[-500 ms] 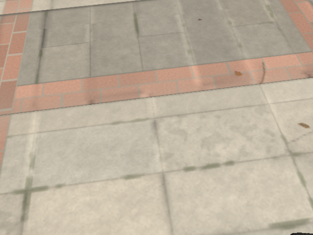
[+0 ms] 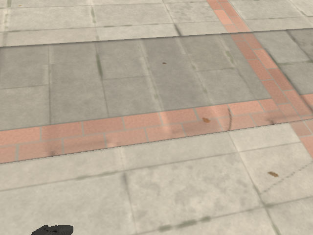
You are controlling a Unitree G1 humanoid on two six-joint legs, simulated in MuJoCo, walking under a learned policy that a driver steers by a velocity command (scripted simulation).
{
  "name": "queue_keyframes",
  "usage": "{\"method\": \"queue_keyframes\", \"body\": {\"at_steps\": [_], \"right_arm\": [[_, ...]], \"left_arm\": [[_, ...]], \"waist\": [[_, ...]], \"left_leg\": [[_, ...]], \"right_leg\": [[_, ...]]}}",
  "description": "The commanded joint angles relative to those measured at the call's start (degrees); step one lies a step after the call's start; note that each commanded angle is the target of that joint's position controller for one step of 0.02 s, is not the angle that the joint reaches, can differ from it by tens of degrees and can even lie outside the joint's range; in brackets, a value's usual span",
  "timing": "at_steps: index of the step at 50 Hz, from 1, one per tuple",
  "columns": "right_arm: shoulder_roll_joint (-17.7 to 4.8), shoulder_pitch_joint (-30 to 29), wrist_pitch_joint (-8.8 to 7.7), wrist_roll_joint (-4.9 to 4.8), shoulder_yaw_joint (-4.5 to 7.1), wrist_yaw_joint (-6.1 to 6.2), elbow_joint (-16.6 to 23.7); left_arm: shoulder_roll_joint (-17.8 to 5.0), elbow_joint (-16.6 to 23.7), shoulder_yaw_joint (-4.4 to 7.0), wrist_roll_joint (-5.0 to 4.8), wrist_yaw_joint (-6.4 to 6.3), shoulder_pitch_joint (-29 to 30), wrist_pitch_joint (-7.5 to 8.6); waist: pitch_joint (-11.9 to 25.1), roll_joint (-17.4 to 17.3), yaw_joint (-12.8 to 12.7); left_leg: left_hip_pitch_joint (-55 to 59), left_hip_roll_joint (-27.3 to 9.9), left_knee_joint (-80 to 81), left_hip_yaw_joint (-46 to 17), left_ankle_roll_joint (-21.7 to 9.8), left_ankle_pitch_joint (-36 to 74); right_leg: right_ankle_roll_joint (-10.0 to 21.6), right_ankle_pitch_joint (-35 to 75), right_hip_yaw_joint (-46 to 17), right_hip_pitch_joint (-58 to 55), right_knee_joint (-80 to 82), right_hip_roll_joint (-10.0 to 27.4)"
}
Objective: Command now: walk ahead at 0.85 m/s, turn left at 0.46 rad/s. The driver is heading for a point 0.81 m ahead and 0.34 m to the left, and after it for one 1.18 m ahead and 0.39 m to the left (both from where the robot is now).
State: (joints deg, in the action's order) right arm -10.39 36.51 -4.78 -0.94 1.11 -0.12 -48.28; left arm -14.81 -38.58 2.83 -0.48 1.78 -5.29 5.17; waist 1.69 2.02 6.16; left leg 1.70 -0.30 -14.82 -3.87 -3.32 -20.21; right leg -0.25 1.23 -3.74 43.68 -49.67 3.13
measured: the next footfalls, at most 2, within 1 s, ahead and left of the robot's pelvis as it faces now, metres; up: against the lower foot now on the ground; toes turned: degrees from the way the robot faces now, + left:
right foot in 0.18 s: +0.33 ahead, -0.15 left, +0.00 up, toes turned +12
left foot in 0.62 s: +0.62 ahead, +0.25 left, +0.00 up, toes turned +36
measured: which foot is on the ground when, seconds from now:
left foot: down 0.00-0.18, up 0.20-0.60, down 0.62-1.00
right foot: up 0.00-0.16, down 0.18-0.62, up 0.64-1.00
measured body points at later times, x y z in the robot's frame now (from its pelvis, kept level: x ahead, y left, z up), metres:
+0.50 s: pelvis +0.38 +0.03 -0.02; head +0.39 +0.07 +0.43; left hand +0.26 +0.31 -0.16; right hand +0.71 -0.11 -0.06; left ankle +0.51 +0.22 -0.67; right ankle +0.30 -0.16 -0.74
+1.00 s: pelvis +0.74 +0.29 -0.01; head +0.74 +0.33 +0.44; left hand +0.77 +0.63 -0.06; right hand +0.96 +0.11 -0.11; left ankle +0.59 +0.23 -0.74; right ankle +1.03 +0.36 -0.69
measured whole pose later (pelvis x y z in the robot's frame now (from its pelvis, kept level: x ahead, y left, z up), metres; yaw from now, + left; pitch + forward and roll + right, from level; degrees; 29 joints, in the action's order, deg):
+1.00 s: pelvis +0.74 +0.29 -0.01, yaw +48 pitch +0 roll -1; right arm -14.8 23.2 -4.6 -1.1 1.9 0.3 -42.3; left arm -15.7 -34.3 1.5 -0.4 1.9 0.6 6.9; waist -3.3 2.3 6.0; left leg 4.7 7.2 -19.3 -11.0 -7.5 -22.2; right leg -1.1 11.9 -1.9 38.4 -30.3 2.7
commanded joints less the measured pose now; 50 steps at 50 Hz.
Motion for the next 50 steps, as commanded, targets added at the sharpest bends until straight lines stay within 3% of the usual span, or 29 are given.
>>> {"method": "queue_keyframes", "body": {"at_steps": [1,5,7,8,9,10,11,12,14,15,17,19,22,25,27,29,30,31,32,33,34,35,36,37,39,42,44,46,50], "right_arm": [[-8.37,-1.13,-0.93,-0.48,1.35,1.13,2.68],[-9.88,-0.57,0.66,-1.58,1.74,2.05,-0.02],[-12.58,-3.79,0.91,-1.15,2.6,2.07,0.47],[-12.38,-6.44,1.09,0.12,2.4,1.97,1.56],[-11.68,-9.9,0.76,2.09,2.08,1.56,4.06],[-0.96,-0.7,-0.63,-0.01,-0.42,0.98,6.22],[-7.16,-3.71,-1.15,-3.71,0.91,1.26,6.27],[-9.9,-11.36,-0.91,-4.3,1.9,1.55,7.76],[-8.68,-18.16,-0.17,-1.15,2.17,0.9,8.68],[-6.79,-16.7,0.85,-1.54,2.2,0.26,9.34],[-3.46,-18.14,3.08,-2.64,1.56,-0.13,11.29],[-3.66,-20.69,4.29,-1.71,1.31,-0.24,13.49],[-6.29,-23.61,4.16,-0.91,1.3,-1.34,15.44],[-8.44,-30.07,3.44,-0.67,1.51,-2.94,16.93],[-11.17,-30.1,3.41,-1.09,2.6,-3.38,17.56],[-16.24,-20.28,4.13,-2.12,4.97,-3.16,16.1],[-20.13,-7.49,4.61,-1.93,7.2,-2.77,12.67],[-23.25,0.32,5.34,-2.35,8.58,-1.7,9.15],[-27.71,-8.08,4.61,-1.51,7.96,-1.64,11.78],[-23.56,-9.09,2.89,-0.48,6.84,-2.37,15.77],[-20.39,-9.67,1.48,0.08,6.39,-2.49,15.84],[-19.68,-11.71,0.23,0.49,6.05,-2.8,15.14],[-18.13,-15.41,-0.51,0.7,5.49,-2.8,15.37],[-17.53,-18.68,-0.83,1.3,5.18,-2.35,16.15],[-14.76,-20.03,-0.73,0.33,4.18,-1.57,15.85],[-13.51,-17.08,-0.44,-0.77,3.62,0.38,13.91],[-11.76,-16.3,0.13,-0.31,2.97,1.25,11.94],[-11.95,-13.07,-0.26,-0.19,2.99,0.93,9.87],[-12.64,-9.13,-0.1,-0.06,3.06,0.73,5.24]], "left_arm": [[-0.19,8.39,-0.37,-0.53,1.48,16.45,2.44],[-2.62,10.22,0.45,-1.44,2.47,18.57,3.89],[-6.69,9.28,2.31,-2.31,1.37,11.54,3.88],[-9.47,6.31,3.61,-2.77,0.27,-1.69,3.55],[-12.53,3.88,4.4,-2.77,-1.06,-18.47,2.29],[-16.94,1.79,4.92,-1.06,-0.46,-22.15,2.15],[-10.94,1.82,3.78,-0.36,-0.63,-21.14,2.14],[-7.38,1.17,2.97,-0.73,-1.36,-16.99,1.83],[-3.95,-0.75,2.02,0.64,-1.33,-11.79,1.15],[-2.21,-1.55,1.46,1.86,-1.38,-9.52,1.36],[-0.95,-3.08,1.5,0.7,-1.11,-5.97,1.58],[-2.54,-3.32,1.84,0.04,-1.11,-2.78,1.82],[-6.55,-3.08,2.64,0.63,-1.77,-0.34,2.17],[-11.32,-3.87,3.62,-0.02,-1.98,-4.8,2.05],[-15.71,-3.85,4.53,-0.35,-1.79,-6.19,1.24],[-19.06,-3.06,5.38,-0.87,-1.71,-6.09,-0.44],[-18.8,-2.12,5.28,-1.02,-1.78,-4.51,-0.91],[-13.36,-2.24,3.58,-0.24,-1.89,-5.37,-0.16],[-2.13,1.79,0.26,0.68,-1.17,-13.45,2.19],[-7.82,4.42,0.06,-0.62,-0.75,-11.0,4.79],[-11.85,5.66,0.97,-2.39,-0.97,-2.66,5.6],[-10.22,6.21,0.56,-2.19,-1.58,-0.22,5.62],[-8.84,5.19,0.23,-0.53,-2.13,-0.78,5.04],[-8.67,4.56,0.49,-0.03,-1.98,-3.86,4.11],[-8.92,4.11,0.87,0.66,-1.89,-3.92,2.41],[-6.4,7.22,0.06,2.03,-2.0,5.9,1.82],[-3.33,7.72,-0.94,2.12,-1.09,8.77,2.01],[-2.47,8.32,-1.25,1.23,-0.25,11.61,2.56],[-5.41,10.17,-0.19,-1.11,0.84,16.46,2.96]], "waist": [[-9.39,-9.86,0.71],[-8.75,-12.78,-1.1],[-3.21,-15.88,-6.66],[4.81,-16.0,-13.52],[17.69,-12.3,-21.29],[32.6,14.15,-13.89],[28.26,19.51,-15.36],[14.22,15.97,-15.65],[2.61,2.37,-11.88],[0.79,4.74,-8.6],[-4.55,5.1,-6.08],[-8.94,3.19,-4.19],[-10.25,1.3,-2.77],[-10.95,-3.99,-5.47],[-8.38,-1.34,-4.04],[-1.45,3.42,2.52],[4.83,2.87,9.04],[4.54,-6.16,10.59],[7.37,-29.83,-3.23],[19.55,-21.69,-0.76],[10.88,-10.94,0.65],[3.86,-1.45,-2.31],[1.59,3.24,-5.14],[0.51,0.91,-8.08],[-3.14,-0.78,-8.98],[-7.85,-0.34,-5.65],[-7.48,-3.34,-3.27],[-7.56,-5.31,0.41],[-10.45,-6.78,2.51]], "left_leg": [[-7.45,-8.91,9.15,-10.68,-8.56,15.18],[-2.38,-11.27,3.51,-12.41,-6.97,25.76],[-4.89,-11.06,-6.35,-11.29,-5.04,48.66],[-11.7,-9.12,-20.06,-9.85,-3.33,53.72],[-24.28,-5.99,-38.1,-10.4,-2.47,40.62],[-42.74,1.56,-59.13,-8.67,-0.67,-7.53],[-48.52,-0.89,-66.54,-9.14,-1.13,-7.41],[-53.94,-3.38,-68.63,-5.37,-1.13,-3.08],[-47.77,-7.55,-64.47,-3.56,-1.46,2.23],[-44.81,-9.36,-64.03,-4.25,-1.12,3.15],[-45.33,-11.72,-63.35,-3.31,-0.59,0.07],[-47.5,-12.75,-61.16,-2.73,0.47,2.93],[-44.14,-12.2,-50.41,-0.19,1.23,16.24],[-38.15,-8.8,-37.03,6.01,-0.92,24.5],[-33.37,-4.18,-33.59,10.8,-2.9,21.96],[-21.15,1.35,-34.0,14.35,-5.32,12.14],[-3.4,3.87,-30.47,14.04,-7.7,11.93],[11.7,2.89,-27.72,6.61,-9.7,13.44],[20.41,-6.98,-16.9,-25.21,-19.75,4.7],[23.77,-14.55,-2.49,-47.61,-23.39,-19.51],[16.05,-14.66,2.66,-48.45,-19.35,-23.22],[6.02,-13.65,2.87,-45.26,-17.36,-18.75],[-2.42,-11.24,0.85,-39.02,-15.73,-12.16],[-9.02,-8.85,-0.32,-34.67,-15.99,-8.14],[-15.15,-5.55,1.41,-27.47,-15.87,-2.11],[-20.71,-1.31,2.46,-19.05,-14.55,10.72],[-21.31,0.88,1.29,-11.17,-11.2,14.69],[-21.94,-1.05,3.81,-10.33,-10.03,10.77],[-3.19,-7.14,2.94,-9.66,-8.91,21.65]], "right_leg": [[-1.45,5.49,4.49,-1.85,11.59,-4.16],[-0.92,0.47,2.98,-10.09,19.85,-5.53],[1.61,-5.32,4.66,-24.87,20.96,-7.53],[3.65,-6.17,2.92,-42.71,18.68,-5.34],[6.1,-17.03,-6.78,-65.93,13.63,4.53],[14.8,-43.45,-39.13,-84.44,22.39,21.67],[14.02,-52.59,-48.34,-79.45,33.14,21.55],[11.3,-45.69,-36.92,-70.01,33.55,19.25],[9.86,-22.4,-19.95,-49.8,34.32,14.76],[10.13,-19.05,-15.61,-43.96,35.52,14.08],[9.27,-16.63,-8.09,-36.63,39.45,14.32],[8.5,-9.7,-1.22,-31.57,42.15,14.69],[6.59,-5.33,10.54,-29.41,44.19,10.49],[5.05,0.67,16.63,-34.54,44.78,9.26],[4.33,26.74,18.02,-42.39,38.99,10.5],[4.18,51.68,18.46,-46.31,21.08,11.54],[3.8,54.12,17.63,-39.84,4.52,10.9],[0.61,15.32,15.96,-24.41,-19.86,4.44],[-1.18,-35.29,8.07,-2.41,-44.19,-7.37],[1.28,-31.21,-5.29,3.07,-45.18,-6.18],[2.88,-25.63,-5.04,4.89,-40.26,-4.08],[3.04,-22.69,-4.61,3.29,-34.65,-2.25],[2.8,-20.18,-5.44,-2.15,-29.48,0.17],[1.94,-18.28,-6.67,-6.29,-26.56,1.17],[-0.02,-17.44,-6.01,-8.46,-19.26,1.96],[-3.11,-8.08,-1.86,-9.36,-3.39,-0.08],[-3.72,5.99,2.1,-13.06,8.08,-0.81],[-2.86,16.01,4.09,-18.54,14.92,-1.32],[1.29,10.56,4.62,-8.38,22.77,-1.04]]}}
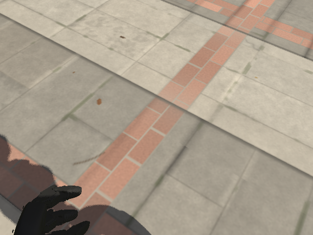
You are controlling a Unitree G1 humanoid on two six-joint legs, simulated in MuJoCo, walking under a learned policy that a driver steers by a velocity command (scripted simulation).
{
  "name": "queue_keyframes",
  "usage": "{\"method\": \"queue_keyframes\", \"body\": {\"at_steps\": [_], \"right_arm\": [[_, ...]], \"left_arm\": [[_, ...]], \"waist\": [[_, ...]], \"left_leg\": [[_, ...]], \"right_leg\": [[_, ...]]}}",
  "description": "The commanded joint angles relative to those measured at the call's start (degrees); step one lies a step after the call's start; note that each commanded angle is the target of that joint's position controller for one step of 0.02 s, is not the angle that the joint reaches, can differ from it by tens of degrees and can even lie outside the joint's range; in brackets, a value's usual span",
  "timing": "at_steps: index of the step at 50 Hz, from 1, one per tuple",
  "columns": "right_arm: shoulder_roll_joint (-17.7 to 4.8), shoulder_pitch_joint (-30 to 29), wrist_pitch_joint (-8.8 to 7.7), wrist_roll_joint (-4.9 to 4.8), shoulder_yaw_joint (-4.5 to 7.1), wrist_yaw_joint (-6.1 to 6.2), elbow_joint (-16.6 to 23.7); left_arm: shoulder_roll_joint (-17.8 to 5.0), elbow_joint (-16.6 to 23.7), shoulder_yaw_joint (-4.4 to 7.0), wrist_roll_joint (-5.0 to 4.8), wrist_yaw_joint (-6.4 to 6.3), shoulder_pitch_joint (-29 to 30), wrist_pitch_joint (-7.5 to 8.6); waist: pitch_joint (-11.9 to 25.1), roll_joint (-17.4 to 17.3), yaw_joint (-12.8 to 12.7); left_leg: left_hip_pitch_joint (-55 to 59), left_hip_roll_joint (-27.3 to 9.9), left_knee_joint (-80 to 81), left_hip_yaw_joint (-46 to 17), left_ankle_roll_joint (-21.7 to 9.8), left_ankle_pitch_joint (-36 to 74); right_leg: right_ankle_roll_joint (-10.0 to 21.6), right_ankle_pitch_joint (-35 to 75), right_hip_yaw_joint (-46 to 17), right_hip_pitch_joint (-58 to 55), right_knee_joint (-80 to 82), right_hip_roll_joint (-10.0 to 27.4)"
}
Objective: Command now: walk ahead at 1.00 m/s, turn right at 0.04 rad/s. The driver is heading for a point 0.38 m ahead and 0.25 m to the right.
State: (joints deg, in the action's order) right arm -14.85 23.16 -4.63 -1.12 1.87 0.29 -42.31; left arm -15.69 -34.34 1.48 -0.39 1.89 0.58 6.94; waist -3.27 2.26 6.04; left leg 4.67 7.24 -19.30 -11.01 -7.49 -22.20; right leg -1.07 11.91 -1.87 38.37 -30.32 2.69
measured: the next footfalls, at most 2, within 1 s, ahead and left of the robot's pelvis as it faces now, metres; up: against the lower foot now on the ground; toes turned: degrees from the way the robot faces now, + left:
right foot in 0.10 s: +0.33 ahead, -0.12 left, +0.00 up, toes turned -3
left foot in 0.52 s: +0.73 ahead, -0.06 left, +0.00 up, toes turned -21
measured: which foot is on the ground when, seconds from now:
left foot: down 0.00-0.12, up 0.14-0.50, down 0.52-1.00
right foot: up 0.00-0.08, down 0.10-0.54, up 0.56-0.88, down 0.90-1.00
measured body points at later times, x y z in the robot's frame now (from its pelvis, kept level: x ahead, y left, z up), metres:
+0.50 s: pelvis +0.46 -0.08 -0.01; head +0.49 -0.09 +0.44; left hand +0.47 +0.19 -0.13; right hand +0.69 -0.33 -0.04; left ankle +0.70 -0.04 -0.71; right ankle +0.29 -0.12 -0.73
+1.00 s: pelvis +0.60 -0.12 +0.00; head +0.60 -0.13 +0.45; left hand +0.79 +0.09 -0.12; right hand +0.63 -0.39 -0.13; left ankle +0.70 -0.05 -0.73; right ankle +0.58 -0.26 -0.73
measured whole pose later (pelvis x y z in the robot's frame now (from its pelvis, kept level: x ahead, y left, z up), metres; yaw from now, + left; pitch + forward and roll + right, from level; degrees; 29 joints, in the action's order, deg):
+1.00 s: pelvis +0.60 -0.12 +0.00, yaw -17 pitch +0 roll +1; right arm -13.7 12.6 -1.4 1.1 0.9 0.1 -46.7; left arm -12.8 -45.9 1.3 1.7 -1.9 -12.7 -1.0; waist 0.3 -0.8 1.4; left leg -19.5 4.0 -27.9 -1.3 -1.9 -8.5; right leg -1.7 -15.4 -3.9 17.0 -32.4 1.1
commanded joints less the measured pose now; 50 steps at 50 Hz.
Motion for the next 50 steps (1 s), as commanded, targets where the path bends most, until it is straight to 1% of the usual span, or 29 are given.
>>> {"method": "queue_keyframes", "body": {"at_steps": [1,3,5,6,7,8,9,10,11,14,17,19,22,24,25,26,27,28,29,31,33,35,38,41,44,46,47,48,50], "right_arm": [[-8.55,3.98,0.01,0.58,2.28,0.44,-1.51],[-10.88,2.24,0.55,2.54,2.7,0.63,-2.03],[-13.07,-5.27,1.43,4.48,3.1,0.83,-0.4],[-10.64,-9.41,0.95,5.61,2.24,1.08,1.88],[-3.23,1.62,-0.68,1.75,0.42,-0.08,2.4],[-7.57,-1.08,-2.88,-0.23,-0.07,-1.04,3.52],[-9.42,-8.88,-4.04,-1.35,0.11,-1.55,5.53],[-8.15,-14.79,-4.87,0.08,-0.36,-1.44,7.27],[-7.47,-16.08,-5.21,1.4,-0.2,-1.14,7.69],[-6.55,-14.27,-4.27,2.4,-0.2,-0.67,7.78],[-3.1,-21.02,-4.39,4.02,-1.62,-1.01,11.13],[-0.88,-25.04,-4.85,4.07,-2.06,-1.84,11.75],[-2.42,-28.74,-4.36,3.06,-0.84,-1.99,13.47],[-5.09,-26.51,-4.24,2.65,0.57,-1.69,13.46],[-6.26,-21.16,-4.39,2.53,1.23,-1.57,12.1],[-7.26,-10.14,-4.62,2.63,1.83,-1.38,9.05],[-9.81,-1.04,-4.5,4.04,1.83,-1.1,6.63],[-6.27,0.07,-3.96,4.44,0.36,-2.03,5.26],[-5.19,-2.93,-3.02,2.95,0.89,-2.23,6.27],[-1.72,-14.6,-1.49,1.68,-0.53,-1.6,7.62],[-2.78,-17.33,-0.62,2.84,-0.77,-1.58,6.47],[-3.12,-18.0,-0.29,3.28,-0.45,-2.01,4.94],[-4.58,-15.86,0.2,2.9,0.29,-1.65,2.61],[-5.81,-15.94,1.51,2.48,0.59,-1.24,1.56],[-4.71,-15.1,2.6,1.85,0.01,-0.73,0.54],[-3.88,-10.15,2.27,2.23,-0.28,-0.66,-1.16],[-4.67,-9.38,2.33,1.71,0.39,-0.32,-1.01],[-4.82,-11.32,2.4,2.2,0.4,0.07,-1.07],[-2.97,-11.2,3.02,2.4,0.25,0.53,-1.47]], "left_arm": [[-5.2,5.93,1.51,-1.47,1.09,9.84,1.35],[-7.98,4.79,2.97,-2.17,1.13,2.5,1.03],[-11.47,-0.55,4.74,-2.98,0.34,-20.05,-0.54],[-12.73,-4.08,4.48,-2.3,-0.15,-33.8,-1.71],[-13.36,-5.41,4.74,-1.2,0.72,-33.23,-0.74],[-8.21,-4.02,4.08,-0.32,0.39,-29.21,-0.99],[-7.12,-3.04,3.84,0.74,0.03,-27.14,-0.95],[-7.29,-3.38,3.77,0.98,0.77,-25.45,-0.64],[-7.14,-3.38,3.64,0.73,1.0,-23.09,-0.12],[-5.31,-3.53,2.64,-0.56,0.3,-19.64,-0.38],[-5.86,-6.02,2.32,-1.18,-1.76,-20.97,-1.42],[-6.18,-9.24,2.58,-1.21,-2.71,-28.12,-2.46],[-5.31,-12.58,2.31,-1.22,-3.59,-32.35,-3.69],[-5.29,-12.81,2.59,-0.64,-4.26,-30.78,-4.25],[-6.27,-11.9,3.05,-0.46,-4.53,-27.61,-4.52],[-6.64,-9.87,3.12,-0.09,-4.41,-22.36,-4.72],[-2.7,-7.99,1.85,1.34,-4.03,-23.96,-4.78],[1.4,-12.24,0.06,-0.29,-2.92,-40.63,-4.98],[-3.53,-14.08,0.65,-0.89,-2.25,-41.25,-5.64],[-8.24,-9.92,2.38,-0.4,-3.07,-24.95,-6.91],[-5.83,-8.74,2.49,0.46,-3.82,-23.11,-8.32],[-1.5,-9.51,1.55,0.78,-4.13,-25.43,-8.34],[-0.2,-9.36,0.84,1.26,-4.37,-22.37,-8.14],[-2.91,-9.05,1.46,1.08,-4.28,-18.37,-9.23],[-2.98,-8.73,1.52,2.01,-4.17,-15.97,-8.97],[-6.15,-7.78,1.8,2.53,-4.47,-15.56,-8.34],[-8.39,-9.13,2.61,2.05,-4.25,-15.18,-8.13],[-5.02,-9.08,1.87,1.99,-3.94,-14.34,-7.52],[-2.95,-9.33,1.07,2.11,-3.72,-12.44,-6.38]], "waist": [[-4.82,-6.92,1.57],[1.76,-9.89,-3.32],[12.27,-10.75,-16.11],[18.99,-1.16,-20.81],[23.46,25.0,-11.07],[20.2,14.31,-12.77],[12.76,5.88,-13.05],[5.77,-5.73,-11.08],[4.06,-7.53,-8.44],[-0.1,-4.09,-4.0],[-1.97,-3.16,-6.01],[1.79,-1.16,-10.55],[2.58,2.64,-11.96],[4.11,4.34,-8.9],[6.37,4.44,-5.1],[10.94,3.87,0.98],[21.35,-7.86,1.63],[33.12,-18.06,-3.98],[33.24,-11.06,-2.78],[15.89,0.06,-4.47],[8.89,-3.03,-8.07],[8.73,-5.54,-9.88],[13.06,-6.81,-8.55],[10.85,-7.85,-7.54],[5.32,-7.9,-7.98],[4.3,-3.12,-6.49],[2.68,3.39,-4.73],[2.15,2.95,-5.5],[2.36,4.06,-4.14]], "left_leg": [[-1.35,-15.84,5.87,-1.13,-3.87,34.62],[5.99,-17.01,-2.62,1.8,-2.16,65.77],[1.16,-16.26,-26.99,6.24,-0.54,85.07],[-15.57,-12.21,-51.14,7.53,1.03,57.45],[-41.99,0.88,-71.18,4.22,7.41,-2.11],[-48.42,-2.68,-69.06,-0.45,4.69,-0.2],[-49.4,-5.42,-65.98,-0.85,3.63,2.31],[-47.14,-6.46,-60.05,0.87,2.64,3.43],[-45.43,-7.84,-54.4,0.79,2.96,4.57],[-42.5,-9.97,-45.83,3.56,6.8,4.53],[-35.15,-7.93,-27.8,11.35,9.89,15.24],[-24.93,-3.87,-16.95,13.21,8.99,33.99],[-21.83,-1.3,-8.75,11.21,7.46,41.15],[-19.98,-1.04,-6.79,9.84,6.25,38.15],[-15.84,-1.82,-5.43,9.66,5.77,38.9],[-6.39,-6.07,-3.02,7.7,4.23,46.21],[10.71,-20.37,-11.89,-3.92,-1.98,75.25],[23.41,-35.39,-15.0,-24.9,-15.38,83.29],[18.88,-32.8,-11.05,-27.23,-15.73,69.06],[-2.65,-24.58,-4.33,-15.46,-10.13,45.62],[-18.54,-19.85,0.79,-10.83,-7.29,38.37],[-25.41,-15.78,2.12,-3.47,-5.79,43.49],[-24.21,-15.99,1.97,-1.03,-6.28,43.36],[-27.48,-16.08,5.31,-3.1,-5.26,13.48],[-32.21,-13.9,5.82,-4.16,-1.35,-7.66],[-33.95,-10.63,1.66,-1.54,3.39,-10.62],[-30.19,-7.09,-0.38,4.28,5.08,-5.24],[-24.75,-6.5,-3.49,5.53,6.1,0.05],[-19.12,-6.75,-5.6,6.12,6.0,6.02]], "right_leg": [[3.59,-3.4,4.27,-2.16,4.06,-1.69],[6.31,-11.17,7.55,-8.07,0.94,-5.81],[9.11,-12.39,7.14,-29.36,-1.3,-6.52],[10.98,-17.84,-3.3,-49.8,-7.3,-0.96],[23.68,-40.75,-41.12,-67.26,5.28,11.97],[21.91,-54.08,-51.64,-66.32,15.39,12.36],[20.05,-49.42,-44.97,-58.73,15.87,11.96],[18.63,-40.13,-40.01,-48.18,17.85,9.07],[19.08,-33.31,-35.64,-42.95,17.66,6.9],[18.84,-5.2,-25.1,-33.57,17.91,2.95],[13.87,20.83,-11.93,-21.08,15.61,-2.21],[9.07,15.88,-9.66,-18.11,14.71,-4.5],[6.19,6.81,-12.46,-23.58,11.53,-3.21],[4.54,11.52,-14.41,-29.08,4.7,-2.09],[3.22,15.32,-13.93,-30.37,-1.72,-2.24],[1.45,13.68,-12.68,-28.58,-14.01,-3.62],[-0.87,-21.46,-9.2,-18.58,-37.95,-8.88],[-3.22,-54.42,-13.83,-8.44,-52.53,-12.44],[-2.79,-50.0,-15.42,-6.97,-55.59,-8.28],[-2.85,-43.3,-8.22,-4.35,-48.69,-4.08],[-2.91,-39.02,-5.61,-10.52,-40.94,-1.94],[-3.18,-37.28,-2.97,-17.55,-29.89,-1.57],[-3.18,-30.95,-2.29,-22.88,-18.47,-0.78],[-2.05,-27.03,-2.47,-26.06,-12.16,-0.56],[0.59,-24.68,-0.89,-29.93,-1.34,-1.57],[3.83,-22.75,-6.02,-32.19,3.61,4.16],[5.38,-33.31,-6.63,-23.82,5.33,3.63],[4.96,-38.62,-6.66,-18.76,7.95,2.62],[3.34,-38.36,-6.39,-14.82,9.44,2.03]]}}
